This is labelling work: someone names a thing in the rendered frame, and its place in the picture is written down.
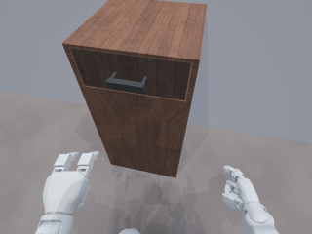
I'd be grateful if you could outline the robot right hand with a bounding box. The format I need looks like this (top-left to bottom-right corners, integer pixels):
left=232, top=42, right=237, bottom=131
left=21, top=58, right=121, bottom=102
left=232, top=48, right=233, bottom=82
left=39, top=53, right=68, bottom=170
left=222, top=165, right=260, bottom=211

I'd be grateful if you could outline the right robot forearm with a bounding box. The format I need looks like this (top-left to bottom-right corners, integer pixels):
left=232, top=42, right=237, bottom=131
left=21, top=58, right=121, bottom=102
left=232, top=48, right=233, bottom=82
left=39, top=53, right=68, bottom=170
left=243, top=202, right=279, bottom=234

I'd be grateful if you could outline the robot left hand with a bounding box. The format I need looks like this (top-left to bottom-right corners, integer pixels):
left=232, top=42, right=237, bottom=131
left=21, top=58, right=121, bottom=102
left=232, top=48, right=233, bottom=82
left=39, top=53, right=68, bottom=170
left=43, top=151, right=99, bottom=215

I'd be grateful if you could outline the drawer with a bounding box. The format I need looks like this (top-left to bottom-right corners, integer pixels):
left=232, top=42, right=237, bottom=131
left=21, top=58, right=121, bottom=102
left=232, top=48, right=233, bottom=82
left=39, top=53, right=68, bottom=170
left=70, top=47, right=192, bottom=100

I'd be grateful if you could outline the left robot forearm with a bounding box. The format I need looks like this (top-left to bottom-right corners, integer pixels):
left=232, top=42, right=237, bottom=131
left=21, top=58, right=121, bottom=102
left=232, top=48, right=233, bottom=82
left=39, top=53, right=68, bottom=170
left=35, top=213, right=74, bottom=234

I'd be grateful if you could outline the cabinet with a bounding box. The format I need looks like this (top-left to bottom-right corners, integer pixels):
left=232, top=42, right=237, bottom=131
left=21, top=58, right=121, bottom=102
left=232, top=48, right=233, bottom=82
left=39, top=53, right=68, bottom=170
left=61, top=0, right=208, bottom=178

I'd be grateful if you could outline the handle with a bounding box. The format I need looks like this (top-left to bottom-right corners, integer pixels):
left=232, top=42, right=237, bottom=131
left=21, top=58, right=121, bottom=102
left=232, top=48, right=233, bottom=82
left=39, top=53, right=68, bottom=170
left=105, top=72, right=147, bottom=93

